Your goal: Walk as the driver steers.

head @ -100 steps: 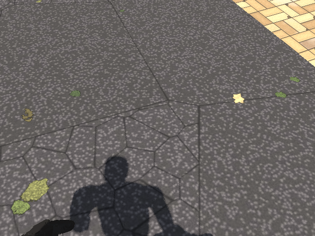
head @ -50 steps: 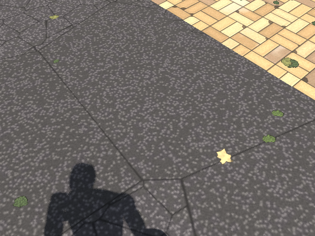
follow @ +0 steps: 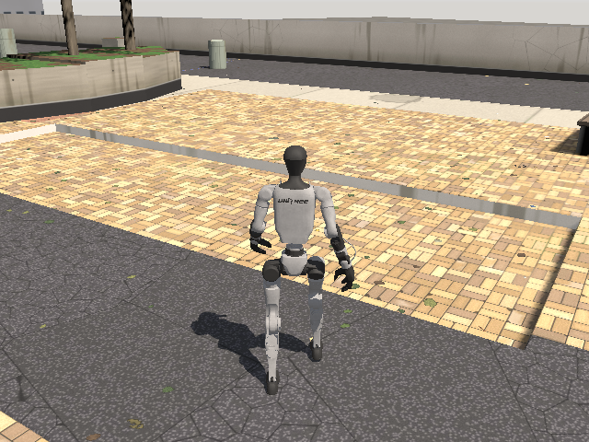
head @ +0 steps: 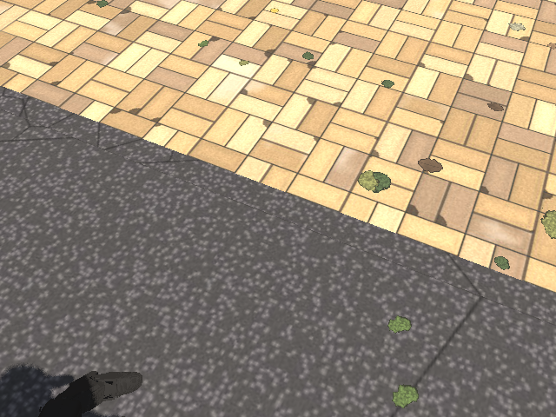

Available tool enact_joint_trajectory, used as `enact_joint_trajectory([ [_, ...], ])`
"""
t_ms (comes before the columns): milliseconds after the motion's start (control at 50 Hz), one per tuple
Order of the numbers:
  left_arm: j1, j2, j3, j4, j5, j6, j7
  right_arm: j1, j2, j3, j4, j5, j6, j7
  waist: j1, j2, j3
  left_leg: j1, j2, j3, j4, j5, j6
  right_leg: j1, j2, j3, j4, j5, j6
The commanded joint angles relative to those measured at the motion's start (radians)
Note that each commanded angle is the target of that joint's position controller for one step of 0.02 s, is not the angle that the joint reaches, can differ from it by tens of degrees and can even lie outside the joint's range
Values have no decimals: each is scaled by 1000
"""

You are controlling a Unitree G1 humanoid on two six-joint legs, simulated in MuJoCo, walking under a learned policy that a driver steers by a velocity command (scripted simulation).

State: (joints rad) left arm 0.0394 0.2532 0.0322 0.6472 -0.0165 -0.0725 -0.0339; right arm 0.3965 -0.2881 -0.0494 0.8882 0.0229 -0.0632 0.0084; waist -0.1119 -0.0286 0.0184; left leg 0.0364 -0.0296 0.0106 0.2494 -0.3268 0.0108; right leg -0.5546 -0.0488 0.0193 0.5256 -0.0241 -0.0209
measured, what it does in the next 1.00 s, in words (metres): walks ahead, turning left: right foot, then left foot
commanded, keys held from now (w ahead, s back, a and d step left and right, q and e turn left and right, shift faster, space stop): w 0.24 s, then w+q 0.64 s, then w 0.12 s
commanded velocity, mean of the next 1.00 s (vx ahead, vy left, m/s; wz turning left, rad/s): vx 0.50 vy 0.00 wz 0.29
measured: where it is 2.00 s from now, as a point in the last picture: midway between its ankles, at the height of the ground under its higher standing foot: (163, 203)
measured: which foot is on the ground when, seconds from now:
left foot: down 0.00-0.06, up 0.08-0.56, down 0.58-1.00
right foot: up 0.00-0.02, down 0.04-0.58, up 0.60-1.00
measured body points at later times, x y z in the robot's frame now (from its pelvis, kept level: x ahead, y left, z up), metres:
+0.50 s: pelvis +0.27 -0.01 +0.00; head +0.30 -0.01 +0.45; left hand +0.27 +0.27 -0.13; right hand +0.49 -0.23 -0.10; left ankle +0.44 +0.14 -0.70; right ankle +0.16 -0.12 -0.74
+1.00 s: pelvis +0.55 +0.06 +0.00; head +0.58 +0.08 +0.45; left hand +0.69 +0.36 -0.08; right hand +0.69 -0.20 -0.11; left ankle +0.44 +0.12 -0.74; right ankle +0.77 -0.02 -0.70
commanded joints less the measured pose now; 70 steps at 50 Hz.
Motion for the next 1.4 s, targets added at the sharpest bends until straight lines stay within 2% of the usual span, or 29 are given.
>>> enact_joint_trajectory([
  [20,53,129,48,-53,5,-21,-3,-25,-193,-43,-37,5,7,-11,122,115,-39,-16,253,-102,126,700,129,190,47,-44,-66,-40,-53],
  [40,201,177,72,-9,10,-19,5,-27,-171,-34,-43,0,8,-13,189,96,-140,-90,204,-61,306,740,101,419,36,-36,-61,-17,-87],
  [60,390,257,92,22,21,-12,18,-28,-111,-8,-76,-32,3,-16,252,-40,-303,-304,139,-14,634,430,61,726,-175,201,-18,36,-160],
  [80,404,301,97,40,17,-8,10,94,-15,20,-83,-20,-17,-8,180,-294,-403,-661,-21,-43,922,-234,14,971,-351,639,-138,-183,-305],
  [100,391,200,72,34,6,-6,9,23,-129,-6,-73,0,-33,-1,219,-167,-329,-772,36,-132,1016,-249,23,916,-319,647,-194,-318,-273],
  [120,323,173,60,30,5,-7,11,-70,-160,-17,-103,16,-43,4,208,-120,-189,-817,80,-106,1013,-153,32,788,-284,506,-218,-276,-239],
  [160,218,137,48,23,17,-9,6,-132,-136,-18,-110,-6,-41,-1,153,-27,-69,-754,143,-78,919,-11,16,560,-210,343,-277,-89,-219],
  [260,198,145,53,59,17,-34,11,-134,-71,-9,-111,-15,-1,-4,92,-38,-22,-694,176,-72,768,122,-30,404,-175,176,-385,70,-237],
  [380,251,179,61,116,23,-34,28,-307,-45,4,-152,-4,-6,15,159,-16,32,-664,137,-51,451,432,-17,420,-148,-17,-425,75,-174],
  [500,303,196,72,176,4,-3,38,-413,-55,2,-227,-4,-4,45,182,-12,60,-724,103,-22,340,312,42,648,-220,-80,-333,199,-137],
  [540,278,223,80,170,1,13,49,-367,-83,-13,-236,-7,0,52,143,-42,10,-622,49,42,339,203,76,683,-219,-114,-205,522,-110],
  [580,263,218,75,155,4,32,65,-119,-164,-64,-180,-5,7,42,15,-24,-138,-263,-27,70,288,226,132,579,-157,-180,146,677,-54],
  [600,287,174,54,126,31,22,71,35,-259,-93,-159,-2,17,22,-28,127,-253,46,159,-221,286,277,211,318,-99,-195,481,313,-9],
  [620,383,53,15,95,44,-11,47,11,-304,-92,-168,5,10,27,77,315,-358,340,357,-768,145,65,397,-93,117,-54,765,-553,43],
  [640,275,156,35,96,6,-44,30,29,-206,-69,-178,5,8,29,0,190,-355,348,345,-778,67,-37,360,-200,65,94,829,-547,20],
  [660,189,182,42,64,-23,-63,22,-14,-173,-59,-181,-2,3,25,1,148,-211,232,314,-635,51,18,319,-255,25,76,801,-453,0],
  [700,145,169,45,58,12,-71,35,-124,-139,-49,-210,-10,1,20,70,30,-83,-33,242,-458,29,231,280,-164,-40,64,645,-331,7],
  [780,171,133,46,45,31,-32,39,-150,-136,-49,-233,-16,-3,3,126,72,-55,-222,189,-344,-30,424,294,-58,-48,46,494,-249,63],
  [880,-12,83,27,-10,27,-32,35,-81,-162,-59,-208,-2,8,-25,64,100,-15,-305,107,-257,-18,353,220,14,17,30,132,71,94],
  [980,-91,110,33,-35,13,-51,9,3,-141,-51,-159,1,11,-30,29,119,-4,-176,175,-328,45,278,194,47,29,48,-18,120,56],
  [1060,57,157,59,-1,22,-62,10,-22,-134,-50,-157,-8,26,-29,117,141,-55,-93,166,-340,225,546,153,234,52,2,-96,0,-30],
  [1080,193,194,72,18,34,-66,15,-34,-102,-34,-173,-16,26,-25,182,98,-180,-178,114,-294,429,525,124,472,-41,83,-54,36,-89],
  [1100,377,210,39,64,71,-43,19,223,80,42,-97,-195,-37,68,164,-313,-440,-541,-123,-217,725,98,7,1034,-223,441,-34,9,-388],
  [1120,497,138,27,84,94,-28,20,117,-25,9,-112,-144,-69,103,274,-204,-324,-897,-145,-175,1000,-260,-4,1082,-280,708,-192,-346,-383],
  [1140,459,137,29,97,87,-29,21,-39,-74,-9,-128,-106,-79,101,274,-66,-87,-1003,-66,-178,1081,-161,27,873,-265,611,-247,-544,-270],
  [1160,376,112,18,88,72,-28,24,-78,-72,-9,-124,-95,-79,78,231,-52,-10,-975,0,-156,1067,-59,37,676,-239,533,-291,-548,-241],
  [1220,241,0,-24,72,60,-38,43,-116,-22,16,-131,-146,-47,45,129,-54,-57,-755,100,-131,888,21,36,433,-195,364,-380,-326,-225],
  [1300,251,95,15,79,87,-60,23,-187,6,37,-148,-118,-31,49,143,-7,-38,-737,119,-48,655,201,-22,345,-141,190,-401,-128,-252],
  [1400,383,90,18,157,82,-57,-32,-314,7,49,-193,-104,-14,62,179,-22,9,-663,104,-17,424,405,8,326,-148,129,-350,7,-269],
])
Velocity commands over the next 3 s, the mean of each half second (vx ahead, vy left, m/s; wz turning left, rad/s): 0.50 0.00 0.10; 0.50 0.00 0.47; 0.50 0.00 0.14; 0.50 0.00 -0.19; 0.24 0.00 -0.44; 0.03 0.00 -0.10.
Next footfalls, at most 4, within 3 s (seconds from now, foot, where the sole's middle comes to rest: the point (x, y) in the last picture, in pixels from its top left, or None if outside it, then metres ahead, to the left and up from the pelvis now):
0.04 right None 0.20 -0.12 -0.77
0.58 left None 0.48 0.13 -0.77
1.08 right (249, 289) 0.81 0.02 -0.77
1.58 left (132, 247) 0.98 0.34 -0.77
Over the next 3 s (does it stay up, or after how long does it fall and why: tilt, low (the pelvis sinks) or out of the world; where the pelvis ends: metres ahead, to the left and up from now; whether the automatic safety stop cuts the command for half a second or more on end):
stays up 1.53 0.36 -0.14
